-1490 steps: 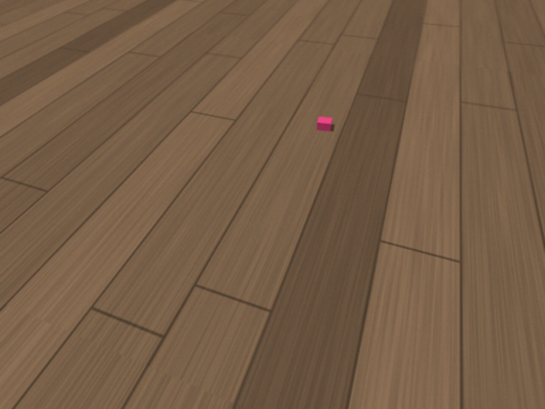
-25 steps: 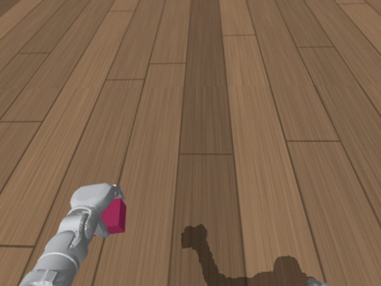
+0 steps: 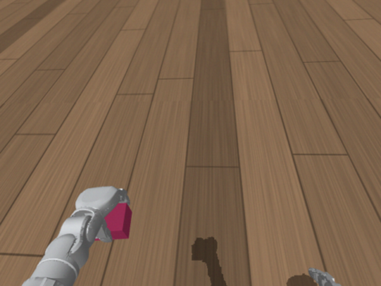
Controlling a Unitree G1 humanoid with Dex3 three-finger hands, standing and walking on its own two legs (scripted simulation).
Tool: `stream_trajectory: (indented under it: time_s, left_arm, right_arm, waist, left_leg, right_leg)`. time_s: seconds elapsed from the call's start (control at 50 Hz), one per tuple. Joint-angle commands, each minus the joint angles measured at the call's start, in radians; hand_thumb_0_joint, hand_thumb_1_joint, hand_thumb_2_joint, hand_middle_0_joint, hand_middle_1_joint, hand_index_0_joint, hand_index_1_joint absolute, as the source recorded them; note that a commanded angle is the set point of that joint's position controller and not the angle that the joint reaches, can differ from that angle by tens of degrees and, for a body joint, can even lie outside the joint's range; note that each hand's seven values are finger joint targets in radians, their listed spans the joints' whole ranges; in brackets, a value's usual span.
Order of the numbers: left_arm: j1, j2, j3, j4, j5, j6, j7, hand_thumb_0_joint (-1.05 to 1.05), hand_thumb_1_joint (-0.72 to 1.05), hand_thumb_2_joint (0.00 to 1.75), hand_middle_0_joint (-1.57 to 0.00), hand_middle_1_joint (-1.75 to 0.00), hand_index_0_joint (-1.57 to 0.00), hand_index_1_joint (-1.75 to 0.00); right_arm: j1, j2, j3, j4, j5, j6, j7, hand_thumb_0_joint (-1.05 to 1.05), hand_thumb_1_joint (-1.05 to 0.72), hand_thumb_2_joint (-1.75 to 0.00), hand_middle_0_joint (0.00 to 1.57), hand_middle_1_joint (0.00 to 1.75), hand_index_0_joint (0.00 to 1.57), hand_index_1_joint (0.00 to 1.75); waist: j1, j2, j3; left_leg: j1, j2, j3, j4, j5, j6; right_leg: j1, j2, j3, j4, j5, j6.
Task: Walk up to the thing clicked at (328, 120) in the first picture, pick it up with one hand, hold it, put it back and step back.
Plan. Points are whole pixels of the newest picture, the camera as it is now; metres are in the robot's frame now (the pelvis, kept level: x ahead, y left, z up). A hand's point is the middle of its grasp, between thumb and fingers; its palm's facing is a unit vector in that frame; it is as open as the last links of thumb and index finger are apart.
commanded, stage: hold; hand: left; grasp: from above
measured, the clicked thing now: (110, 221) +0.32 +0.23 -0.08
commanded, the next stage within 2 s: crouch in 1.28 s
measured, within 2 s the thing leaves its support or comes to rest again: neither
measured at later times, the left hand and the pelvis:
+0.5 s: hand (107, 229) +0.27 +0.20 -0.02, palm faces -0.45 -0.04 -0.89, open 9.6 cm; pelvis -0.02 -0.01 +0.01, yaw +0 degrees
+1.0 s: hand (104, 224) +0.28 +0.21 -0.01, palm faces -0.45 -0.04 -0.89, open 9.6 cm; pelvis -0.01 -0.01 +0.01, yaw +0 degrees
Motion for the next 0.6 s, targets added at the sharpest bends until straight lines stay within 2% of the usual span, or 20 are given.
stream_trajectory:
  time_s: [0.0,0.08,0.1,0.16,0.18,0.2,0.24,0.26,0.28,0.32,0.34,0.36,0.38,0.46,0.52,0.58]
  left_arm:
    - [-0.285,0.208,0.104,-0.188,-0.004,-0.004,0.031,0.00,0.68,0.46,-1.00,-0.49,-1.05,-0.44]
    - [-0.297,0.199,0.093,-0.215,-0.008,-0.005,0.024,0.00,0.71,0.48,-1.03,-0.51,-1.07,-0.46]
    - [-0.305,0.212,0.106,-0.221,-0.009,-0.006,0.025,0.00,0.74,0.48,-1.03,-0.51,-1.08,-0.46]
    - [-0.314,0.209,0.100,-0.220,-0.013,-0.006,0.024,0.00,0.73,0.48,-1.04,-0.50,-1.09,-0.45]
    - [-0.312,0.222,0.114,-0.224,-0.016,-0.008,0.024,0.00,0.75,0.47,-1.04,-0.51,-1.09,-0.45]
    - [-0.300,0.211,0.102,-0.202,-0.013,-0.006,0.024,0.00,0.75,0.45,-1.03,-0.50,-1.09,-0.45]
    - [-0.300,0.214,0.104,-0.223,-0.019,-0.012,0.018,0.00,0.74,0.42,-1.02,-0.50,-1.08,-0.43]
    - [-0.285,0.224,0.115,-0.220,-0.020,-0.012,0.018,0.00,0.73,0.41,-1.02,-0.49,-1.08,-0.42]
    - [-0.279,0.211,0.103,-0.215,-0.014,-0.010,0.015,0.00,0.71,0.42,-1.01,-0.48,-1.07,-0.43]
    - [-0.277,0.216,0.110,-0.243,-0.016,-0.010,0.017,0.00,0.71,0.42,-1.00,-0.50,-1.06,-0.44]
    - [-0.285,0.212,0.107,-0.240,-0.020,-0.009,0.017,0.00,0.71,0.42,-1.00,-0.50,-1.07,-0.44]
    - [-0.287,0.204,0.101,-0.245,-0.021,-0.010,0.016,0.00,0.72,0.42,-1.01,-0.49,-1.07,-0.43]
    - [-0.288,0.218,0.114,-0.254,-0.022,-0.009,0.017,0.00,0.72,0.42,-1.02,-0.49,-1.08,-0.43]
    - [-0.295,0.225,0.117,-0.265,-0.014,-0.008,0.014,0.00,0.73,0.43,-1.02,-0.49,-1.08,-0.43]
    - [-0.307,0.222,0.114,-0.274,-0.021,-0.008,0.009,0.00,0.75,0.42,-1.03,-0.50,-1.10,-0.44]
    - [-0.291,0.219,0.117,-0.273,-0.029,-0.009,0.009,0.00,0.77,0.44,-1.04,-0.51,-1.11,-0.44]
  right_arm:
    - [-0.063,-0.128,-0.044,-0.130,0.004,-0.037,-0.013,0.00,-0.90,-0.90,0.20,0.30,0.20,0.30]
    - [-0.067,-0.127,-0.041,-0.131,0.005,-0.036,-0.018,0.00,-0.90,-0.90,0.20,0.30,0.20,0.30]
    - [-0.073,-0.127,-0.039,-0.128,0.004,-0.037,-0.018,0.00,-0.90,-0.90,0.20,0.30,0.20,0.30]
    - [-0.085,-0.125,-0.036,-0.133,0.004,-0.039,-0.022,0.00,-0.90,-0.90,0.20,0.30,0.20,0.30]
    - [-0.096,-0.124,-0.033,-0.135,0.004,-0.041,-0.023,0.00,-0.90,-0.90,0.20,0.30,0.20,0.30]
    - [-0.100,-0.121,-0.030,-0.134,0.003,-0.042,-0.024,0.00,-0.90,-0.90,0.20,0.30,0.20,0.30]
    - [-0.108,-0.122,-0.029,-0.137,0.005,-0.044,-0.023,0.00,-0.90,-0.90,0.20,0.30,0.20,0.30]
    - [-0.118,-0.121,-0.030,-0.141,0.005,-0.045,-0.024,0.00,-0.90,-0.90,0.20,0.30,0.20,0.30]
    - [-0.120,-0.121,-0.029,-0.145,0.005,-0.045,-0.024,0.00,-0.90,-0.90,0.20,0.30,0.20,0.30]
    - [-0.127,-0.120,-0.027,-0.148,0.005,-0.045,-0.024,0.00,-0.90,-0.90,0.20,0.30,0.20,0.30]
    - [-0.126,-0.119,-0.025,-0.147,0.005,-0.045,-0.025,0.00,-0.90,-0.90,0.20,0.30,0.20,0.30]
    - [-0.132,-0.117,-0.024,-0.150,0.007,-0.046,-0.024,0.00,-0.90,-0.90,0.20,0.30,0.20,0.30]
    - [-0.134,-0.117,-0.023,-0.147,0.007,-0.046,-0.026,0.00,-0.90,-0.90,0.20,0.30,0.20,0.30]
    - [-0.143,-0.117,-0.022,-0.145,0.008,-0.049,-0.030,0.00,-0.90,-0.90,0.20,0.30,0.20,0.30]
    - [-0.142,-0.115,-0.021,-0.139,0.009,-0.051,-0.032,0.00,-0.90,-0.90,0.20,0.30,0.20,0.30]
    - [-0.157,-0.113,-0.017,-0.141,0.011,-0.053,-0.033,0.00,-0.90,-0.90,0.20,0.30,0.20,0.30]
  waist:
    - [0.008,-0.031,-0.238]
    - [-0.002,-0.045,-0.241]
    - [0.003,-0.042,-0.237]
    - [0.002,-0.052,-0.212]
    - [0.009,-0.052,-0.201]
    - [0.005,-0.057,-0.185]
    - [0.010,-0.044,-0.183]
    - [0.020,-0.046,-0.172]
    - [0.014,-0.051,-0.174]
    - [0.021,-0.054,-0.177]
    - [0.011,-0.051,-0.171]
    - [0.016,-0.050,-0.168]
    - [0.020,-0.052,-0.171]
    - [0.015,-0.051,-0.179]
    - [0.015,-0.053,-0.193]
    - [0.021,-0.047,-0.163]
  left_leg:
    - [0.129,-0.038,-0.008,-0.109,0.299,0.010]
    - [0.148,-0.039,0.001,-0.115,0.300,0.016]
    - [0.148,-0.039,-0.002,-0.118,0.294,0.014]
    - [0.144,-0.041,-0.002,-0.132,0.247,0.017]
    - [0.142,-0.043,0.002,-0.138,0.220,0.018]
    - [0.130,-0.045,0.003,-0.142,0.204,0.019]
    - [0.137,-0.044,0.004,-0.156,0.182,0.018]
    - [0.136,-0.043,0.004,-0.164,0.174,0.016]
    - [0.145,-0.043,0.004,-0.169,0.171,0.017]
    - [0.147,-0.045,0.007,-0.174,0.162,0.019]
    - [0.146,-0.043,0.005,-0.177,0.151,0.020]
    - [0.149,-0.042,0.005,-0.185,0.146,0.018]
    - [0.149,-0.045,0.007,-0.184,0.142,0.020]
    - [0.167,-0.048,0.016,-0.190,0.148,0.022]
    - [0.181,-0.047,0.016,-0.195,0.166,0.022]
    - [0.182,-0.045,0.014,-0.209,0.145,0.020]
  right_leg:
    - [0.136,0.047,-0.011,-0.095,0.227,-0.031]
    - [0.141,0.044,-0.008,-0.106,0.240,-0.027]
    - [0.138,0.045,-0.009,-0.109,0.230,-0.027]
    - [0.133,0.042,-0.006,-0.134,0.186,-0.023]
    - [0.132,0.040,-0.003,-0.144,0.160,-0.022]
    - [0.125,0.038,-0.001,-0.149,0.145,-0.022]
    - [0.132,0.038,0.001,-0.157,0.122,-0.024]
    - [0.133,0.040,-0.003,-0.160,0.105,-0.026]
    - [0.136,0.038,-0.001,-0.166,0.101,-0.026]
    - [0.145,0.036,0.001,-0.174,0.090,-0.025]
    - [0.139,0.037,0.002,-0.178,0.084,-0.024]
    - [0.149,0.038,-0.001,-0.179,0.075,-0.025]
    - [0.147,0.036,0.002,-0.187,0.070,-0.023]
    - [0.157,0.032,0.007,-0.199,0.076,-0.019]
    - [0.174,0.032,0.006,-0.201,0.098,-0.017]
    - [0.166,0.036,0.002,-0.211,0.072,-0.022]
